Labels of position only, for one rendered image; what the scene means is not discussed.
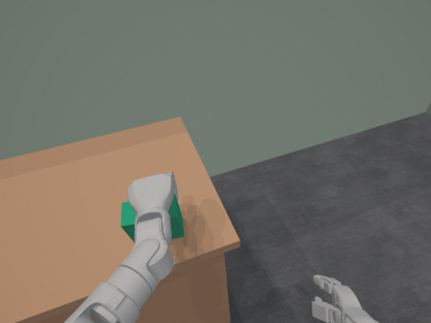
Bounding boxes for sponge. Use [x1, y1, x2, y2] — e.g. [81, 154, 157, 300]
[121, 194, 185, 242]

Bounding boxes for left robot forearm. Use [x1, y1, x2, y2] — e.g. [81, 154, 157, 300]
[64, 208, 174, 323]

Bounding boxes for right robot forearm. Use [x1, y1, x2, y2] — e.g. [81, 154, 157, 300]
[341, 307, 379, 323]

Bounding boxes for right robot hand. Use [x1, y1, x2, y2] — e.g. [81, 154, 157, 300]
[312, 275, 362, 323]

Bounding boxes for left robot hand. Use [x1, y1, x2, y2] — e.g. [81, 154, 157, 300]
[127, 172, 178, 215]

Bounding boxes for table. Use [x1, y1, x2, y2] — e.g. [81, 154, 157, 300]
[0, 117, 240, 323]

